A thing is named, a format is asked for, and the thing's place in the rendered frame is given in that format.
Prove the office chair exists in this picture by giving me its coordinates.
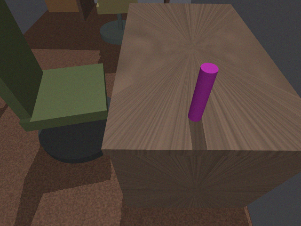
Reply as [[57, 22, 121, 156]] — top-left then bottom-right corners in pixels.
[[0, 0, 111, 164], [96, 0, 138, 45]]

